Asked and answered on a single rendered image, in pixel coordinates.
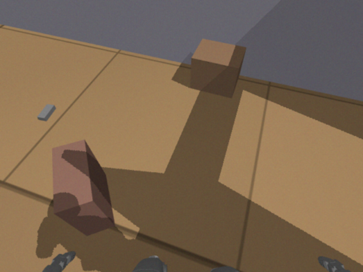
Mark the right robot hand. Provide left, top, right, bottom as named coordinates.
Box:
left=318, top=256, right=351, bottom=272

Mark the left robot hand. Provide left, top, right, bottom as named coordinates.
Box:
left=42, top=251, right=75, bottom=272

